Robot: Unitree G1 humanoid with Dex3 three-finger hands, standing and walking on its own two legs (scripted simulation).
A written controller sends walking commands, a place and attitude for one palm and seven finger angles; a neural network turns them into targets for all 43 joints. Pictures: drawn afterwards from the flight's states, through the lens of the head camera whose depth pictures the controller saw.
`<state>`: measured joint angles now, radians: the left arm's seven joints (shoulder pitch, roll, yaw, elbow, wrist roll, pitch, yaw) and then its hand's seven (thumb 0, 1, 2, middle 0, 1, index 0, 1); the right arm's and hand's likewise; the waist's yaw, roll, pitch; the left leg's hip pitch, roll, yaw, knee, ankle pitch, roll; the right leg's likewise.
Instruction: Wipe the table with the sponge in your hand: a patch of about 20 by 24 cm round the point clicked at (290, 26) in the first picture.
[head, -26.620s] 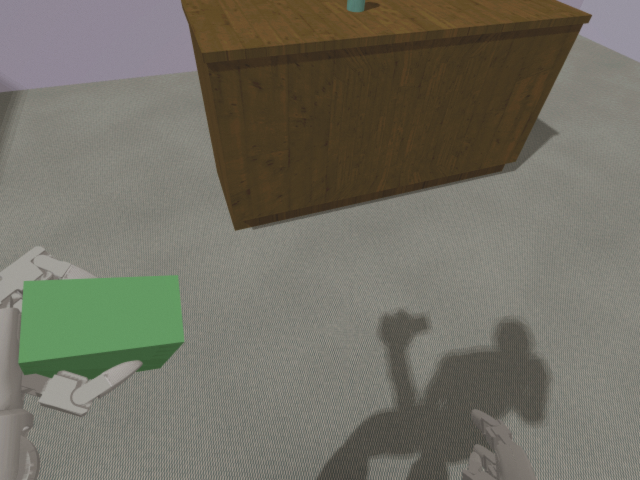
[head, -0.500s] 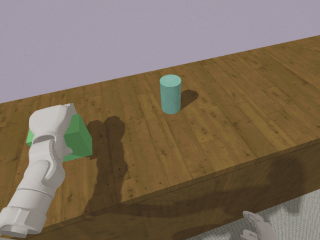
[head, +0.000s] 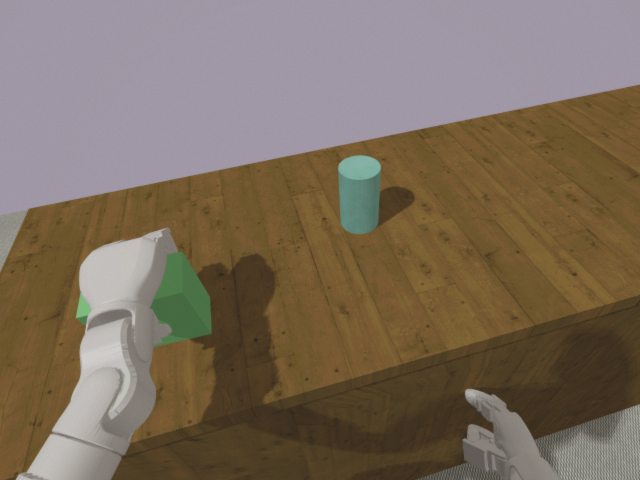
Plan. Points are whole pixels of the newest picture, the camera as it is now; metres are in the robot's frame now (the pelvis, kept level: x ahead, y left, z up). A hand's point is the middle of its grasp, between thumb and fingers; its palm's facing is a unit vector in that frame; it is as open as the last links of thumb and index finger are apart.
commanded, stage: wipe back along the middle lane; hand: left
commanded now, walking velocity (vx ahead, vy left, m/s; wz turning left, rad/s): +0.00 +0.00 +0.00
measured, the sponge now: (157, 312) +0.30 +0.26 +0.06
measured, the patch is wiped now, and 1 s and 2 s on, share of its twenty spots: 0.60 0.75 0.85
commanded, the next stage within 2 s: slide across to the third lane in 0.24 s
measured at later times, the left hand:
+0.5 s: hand (153, 326) +0.25 +0.23 +0.11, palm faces +0.11 -0.08 -0.99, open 9.9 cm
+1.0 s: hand (181, 319) +0.26 +0.20 +0.11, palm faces +0.06 -0.06 -1.00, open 9.9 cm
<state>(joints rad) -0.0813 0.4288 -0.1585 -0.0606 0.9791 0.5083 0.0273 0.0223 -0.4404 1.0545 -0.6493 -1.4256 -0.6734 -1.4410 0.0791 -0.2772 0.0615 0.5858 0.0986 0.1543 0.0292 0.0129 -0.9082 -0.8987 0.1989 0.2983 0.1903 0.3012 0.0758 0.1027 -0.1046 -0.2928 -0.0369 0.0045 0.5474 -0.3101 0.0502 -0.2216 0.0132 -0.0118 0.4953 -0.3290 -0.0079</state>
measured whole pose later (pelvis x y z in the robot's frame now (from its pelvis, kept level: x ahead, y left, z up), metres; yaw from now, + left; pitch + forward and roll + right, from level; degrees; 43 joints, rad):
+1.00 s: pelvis -0.02 -0.03 +0.00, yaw +1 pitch -1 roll +0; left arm -0.13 0.40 -0.28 -0.04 0.98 0.52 -0.02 0.00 -0.48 1.06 -0.70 -1.38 -0.74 -1.36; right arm 0.05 -0.28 0.05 0.63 0.09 0.09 -0.01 0.02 -0.91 -0.90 0.20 0.30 0.18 0.30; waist 0.11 0.11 -0.07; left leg -0.24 -0.02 -0.03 0.51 -0.26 0.01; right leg -0.18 0.03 -0.04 0.50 -0.31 -0.05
